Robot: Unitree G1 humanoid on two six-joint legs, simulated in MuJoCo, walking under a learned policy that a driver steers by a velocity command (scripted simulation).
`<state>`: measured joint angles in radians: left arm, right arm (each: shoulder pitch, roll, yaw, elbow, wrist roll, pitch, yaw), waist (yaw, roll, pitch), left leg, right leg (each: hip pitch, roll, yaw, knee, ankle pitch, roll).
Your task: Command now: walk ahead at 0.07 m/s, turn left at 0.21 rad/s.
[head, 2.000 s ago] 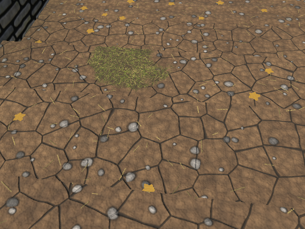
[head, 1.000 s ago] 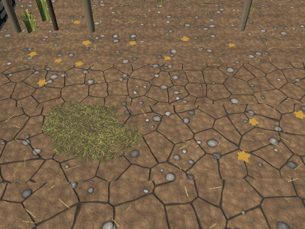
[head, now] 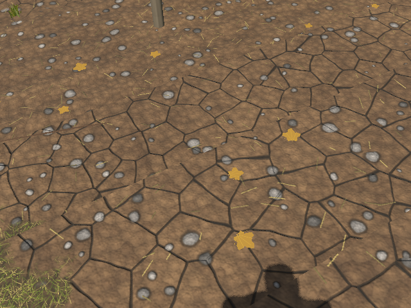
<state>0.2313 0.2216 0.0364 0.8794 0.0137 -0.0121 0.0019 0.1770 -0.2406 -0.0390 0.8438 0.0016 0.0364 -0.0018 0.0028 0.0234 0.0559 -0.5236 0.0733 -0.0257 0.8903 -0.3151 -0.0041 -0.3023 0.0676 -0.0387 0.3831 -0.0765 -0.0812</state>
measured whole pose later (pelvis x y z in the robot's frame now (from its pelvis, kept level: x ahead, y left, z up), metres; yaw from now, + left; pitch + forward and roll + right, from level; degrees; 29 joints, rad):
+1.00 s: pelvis +0.10 +0.05 +0.01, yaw +35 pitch +2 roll +1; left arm 0.18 0.30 0.04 0.70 0.02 -0.11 0.03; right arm 0.22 -0.33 -0.04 0.69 -0.07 -0.07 0.03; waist 0.01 0.00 0.05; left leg -0.47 -0.05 -0.10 1.05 -0.49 -0.07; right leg -0.14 0.00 -0.06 0.28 -0.17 -0.05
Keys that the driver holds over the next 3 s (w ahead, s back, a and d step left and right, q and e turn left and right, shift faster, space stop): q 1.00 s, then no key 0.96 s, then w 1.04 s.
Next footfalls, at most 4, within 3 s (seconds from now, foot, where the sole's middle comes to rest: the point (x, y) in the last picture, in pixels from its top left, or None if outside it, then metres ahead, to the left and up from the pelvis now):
0.24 left None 0.06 0.18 -0.77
0.84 right None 0.18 -0.02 -0.77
1.28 left None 0.05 0.19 -0.77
2.54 left None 0.19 0.31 -0.77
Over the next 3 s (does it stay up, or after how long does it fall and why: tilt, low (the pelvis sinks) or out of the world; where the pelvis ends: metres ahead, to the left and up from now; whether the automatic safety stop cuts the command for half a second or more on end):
stays up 0.45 0.34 -0.17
